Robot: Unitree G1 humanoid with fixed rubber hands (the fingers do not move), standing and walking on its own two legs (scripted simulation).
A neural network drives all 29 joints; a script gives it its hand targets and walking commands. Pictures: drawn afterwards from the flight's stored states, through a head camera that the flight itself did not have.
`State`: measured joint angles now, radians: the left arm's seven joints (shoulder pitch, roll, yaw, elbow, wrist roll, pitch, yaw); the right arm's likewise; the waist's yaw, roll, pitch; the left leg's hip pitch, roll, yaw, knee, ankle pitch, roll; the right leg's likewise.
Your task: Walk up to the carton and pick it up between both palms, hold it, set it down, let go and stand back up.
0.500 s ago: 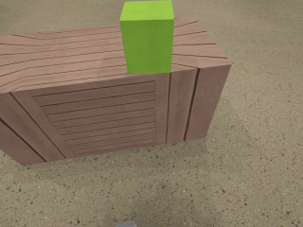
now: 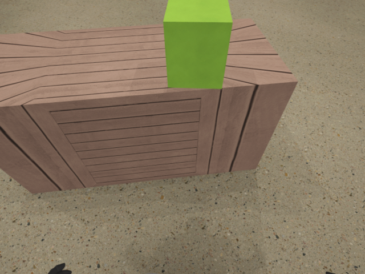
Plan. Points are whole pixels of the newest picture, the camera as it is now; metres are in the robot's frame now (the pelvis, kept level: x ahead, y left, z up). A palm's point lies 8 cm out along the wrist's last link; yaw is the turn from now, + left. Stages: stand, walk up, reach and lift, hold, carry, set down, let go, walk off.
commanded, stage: walk up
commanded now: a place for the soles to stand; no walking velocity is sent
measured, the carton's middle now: (196, 44) +0.86 -0.03 +0.05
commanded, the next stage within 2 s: none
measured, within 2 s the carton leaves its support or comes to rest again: neither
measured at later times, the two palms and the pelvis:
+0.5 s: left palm out of the picture +0.04 +0.31 -0.09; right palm out of the picture +0.07 -0.33 -0.09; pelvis -0.03 -0.01 +0.00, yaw +2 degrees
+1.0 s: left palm out of the picture +0.05 +0.30 -0.09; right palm out of the picture +0.09 -0.34 -0.09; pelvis -0.01 -0.02 +0.00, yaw +3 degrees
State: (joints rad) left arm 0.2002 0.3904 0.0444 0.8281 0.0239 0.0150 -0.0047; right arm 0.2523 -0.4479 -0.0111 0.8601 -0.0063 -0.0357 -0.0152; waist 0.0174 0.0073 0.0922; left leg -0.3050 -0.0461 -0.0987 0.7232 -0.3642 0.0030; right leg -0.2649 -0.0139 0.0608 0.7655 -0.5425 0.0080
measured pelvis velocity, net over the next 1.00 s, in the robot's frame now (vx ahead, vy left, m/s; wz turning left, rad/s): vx -0.01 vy -0.02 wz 0.06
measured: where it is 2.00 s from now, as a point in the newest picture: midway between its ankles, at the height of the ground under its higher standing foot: outside the picture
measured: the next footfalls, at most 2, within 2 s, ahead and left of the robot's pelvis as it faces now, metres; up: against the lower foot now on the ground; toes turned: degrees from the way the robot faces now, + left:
none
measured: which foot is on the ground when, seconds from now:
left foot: down 0.00-1.00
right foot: down 0.00-1.00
